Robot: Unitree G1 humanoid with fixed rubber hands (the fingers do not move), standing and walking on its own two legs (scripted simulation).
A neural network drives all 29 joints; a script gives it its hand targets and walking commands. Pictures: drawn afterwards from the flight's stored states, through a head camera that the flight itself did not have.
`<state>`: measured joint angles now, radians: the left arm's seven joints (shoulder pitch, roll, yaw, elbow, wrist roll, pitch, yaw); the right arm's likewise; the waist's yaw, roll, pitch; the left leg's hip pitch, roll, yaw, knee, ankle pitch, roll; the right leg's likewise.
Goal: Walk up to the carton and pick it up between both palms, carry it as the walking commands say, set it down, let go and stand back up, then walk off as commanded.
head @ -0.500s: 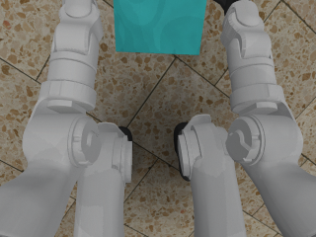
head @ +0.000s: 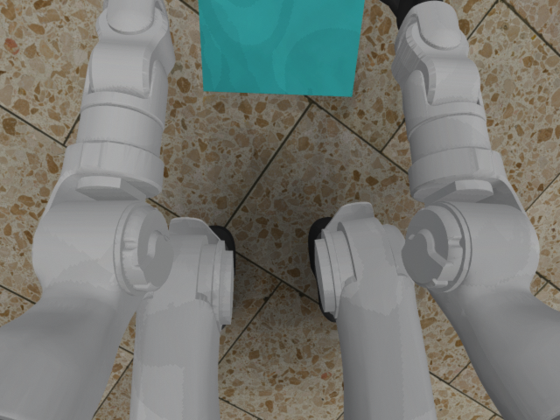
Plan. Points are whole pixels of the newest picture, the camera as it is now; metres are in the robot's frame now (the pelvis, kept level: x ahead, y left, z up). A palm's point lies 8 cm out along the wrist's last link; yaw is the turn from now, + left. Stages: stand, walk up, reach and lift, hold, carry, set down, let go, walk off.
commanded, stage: set down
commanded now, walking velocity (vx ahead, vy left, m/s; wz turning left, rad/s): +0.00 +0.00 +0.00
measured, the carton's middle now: out of the picture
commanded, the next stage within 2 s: none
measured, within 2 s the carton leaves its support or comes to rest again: rests again in 1.24 s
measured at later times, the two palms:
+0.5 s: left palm out of the picture +0.56 +0.10 -0.18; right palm out of the picture +0.53 -0.17 -0.19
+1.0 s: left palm out of the picture +0.56 +0.10 -0.19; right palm out of the picture +0.54 -0.17 -0.19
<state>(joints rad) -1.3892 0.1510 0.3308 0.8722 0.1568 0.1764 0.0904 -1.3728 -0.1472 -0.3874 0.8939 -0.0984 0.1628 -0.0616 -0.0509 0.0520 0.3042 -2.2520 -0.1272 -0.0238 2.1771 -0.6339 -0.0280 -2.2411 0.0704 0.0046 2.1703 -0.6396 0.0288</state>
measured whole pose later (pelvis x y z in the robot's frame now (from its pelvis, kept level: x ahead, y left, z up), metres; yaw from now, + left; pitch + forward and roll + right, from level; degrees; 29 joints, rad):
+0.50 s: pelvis +0.01 +0.00 +0.00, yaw +0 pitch +42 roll -1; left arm -1.40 0.15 0.36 0.88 0.16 0.14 0.05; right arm -1.38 -0.15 -0.40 0.90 -0.10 0.12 -0.03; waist -0.05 0.05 0.30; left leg -2.25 -0.13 -0.02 2.18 -0.67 -0.03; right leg -2.24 0.07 0.00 2.17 -0.67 0.03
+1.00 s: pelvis +0.02 +0.00 +0.00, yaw +0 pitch +44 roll -1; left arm -1.40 0.15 0.37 0.88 0.16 0.11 0.04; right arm -1.38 -0.15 -0.42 0.91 -0.10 0.08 -0.01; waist -0.05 0.05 0.30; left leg -2.25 -0.12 -0.02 2.18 -0.68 -0.03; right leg -2.24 0.07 0.00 2.17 -0.69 0.03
